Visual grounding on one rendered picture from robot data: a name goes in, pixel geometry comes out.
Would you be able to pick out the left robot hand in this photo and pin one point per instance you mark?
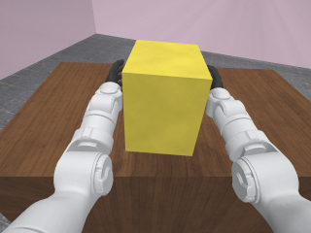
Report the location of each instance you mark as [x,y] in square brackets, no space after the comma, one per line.
[113,76]

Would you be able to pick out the pedestal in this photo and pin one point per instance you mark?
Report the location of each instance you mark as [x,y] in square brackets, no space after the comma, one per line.
[152,192]

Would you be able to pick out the right robot hand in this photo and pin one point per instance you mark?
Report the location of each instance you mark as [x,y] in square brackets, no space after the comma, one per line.
[217,80]

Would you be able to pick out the right robot upper arm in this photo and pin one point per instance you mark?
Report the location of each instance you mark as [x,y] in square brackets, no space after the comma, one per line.
[268,182]

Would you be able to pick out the carton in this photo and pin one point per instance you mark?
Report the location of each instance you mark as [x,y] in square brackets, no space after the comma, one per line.
[165,88]

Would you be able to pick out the left robot upper arm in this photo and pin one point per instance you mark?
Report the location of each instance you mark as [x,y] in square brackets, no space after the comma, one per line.
[81,177]

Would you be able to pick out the right robot forearm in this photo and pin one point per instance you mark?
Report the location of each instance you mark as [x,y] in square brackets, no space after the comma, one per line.
[240,134]

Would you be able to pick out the left robot forearm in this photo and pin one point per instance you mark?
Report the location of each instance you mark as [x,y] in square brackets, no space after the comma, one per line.
[99,122]

